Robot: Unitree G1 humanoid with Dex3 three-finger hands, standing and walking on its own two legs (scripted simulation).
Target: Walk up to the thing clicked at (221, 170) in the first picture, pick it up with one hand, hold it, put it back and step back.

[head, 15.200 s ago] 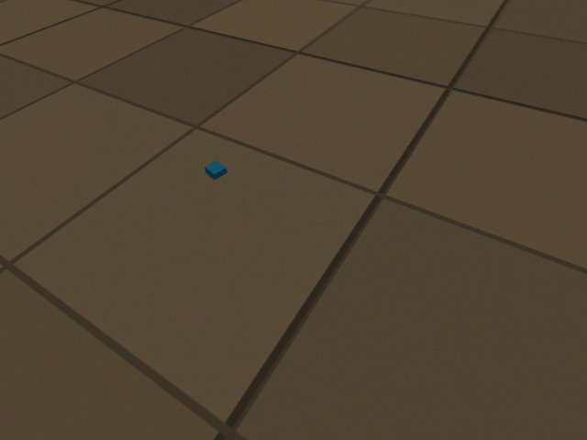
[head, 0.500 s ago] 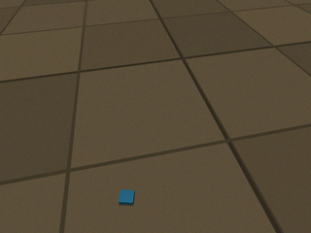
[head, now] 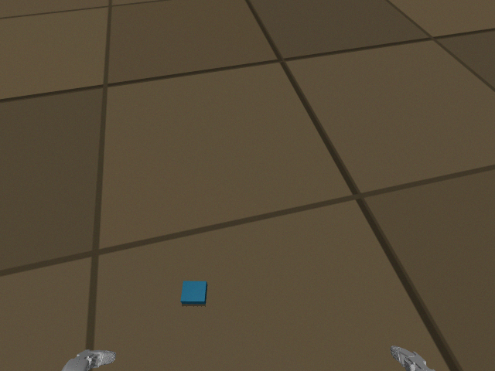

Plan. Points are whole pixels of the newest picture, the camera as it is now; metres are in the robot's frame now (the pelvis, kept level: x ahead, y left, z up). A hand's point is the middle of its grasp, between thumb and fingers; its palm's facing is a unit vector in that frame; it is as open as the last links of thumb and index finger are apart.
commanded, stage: rise first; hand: left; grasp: from above
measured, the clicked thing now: (194, 292) +0.49 +0.21 -0.73
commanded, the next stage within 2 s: none
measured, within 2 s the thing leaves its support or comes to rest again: neither
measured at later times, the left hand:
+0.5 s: hand out of the picture +0.13 +0.26 -0.18, palm faces -0.15 -0.88 -0.46, open 13.0 cm
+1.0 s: hand (134, 368) +0.20 +0.27 -0.33, palm faces -0.42 -0.59 -0.68, open 12.9 cm
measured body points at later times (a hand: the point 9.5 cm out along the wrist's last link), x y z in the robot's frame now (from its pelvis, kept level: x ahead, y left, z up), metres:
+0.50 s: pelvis -0.01 +0.00 -0.06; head +0.08 +0.02 +0.38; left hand +0.14 +0.30 -0.15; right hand +0.17 -0.24 -0.14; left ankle +0.01 +0.12 -0.71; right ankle -0.03 -0.13 -0.71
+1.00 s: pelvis -0.05 +0.00 -0.18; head +0.10 +0.02 +0.24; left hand +0.22 +0.30 -0.29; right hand +0.13 -0.26 -0.29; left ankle +0.01 +0.12 -0.71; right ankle -0.03 -0.13 -0.71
